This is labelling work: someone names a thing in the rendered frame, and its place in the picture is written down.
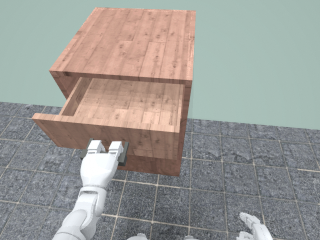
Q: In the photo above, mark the handle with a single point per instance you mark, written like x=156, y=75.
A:
x=122, y=159

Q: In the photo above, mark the right robot hand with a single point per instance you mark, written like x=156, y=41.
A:
x=259, y=231

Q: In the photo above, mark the left robot hand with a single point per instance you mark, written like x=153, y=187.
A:
x=98, y=169

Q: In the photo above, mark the drawer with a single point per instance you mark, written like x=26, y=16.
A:
x=145, y=114

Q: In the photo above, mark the cabinet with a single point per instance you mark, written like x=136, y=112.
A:
x=134, y=44

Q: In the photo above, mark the left robot shin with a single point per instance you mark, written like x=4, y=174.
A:
x=141, y=235

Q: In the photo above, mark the robot left forearm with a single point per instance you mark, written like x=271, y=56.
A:
x=80, y=224

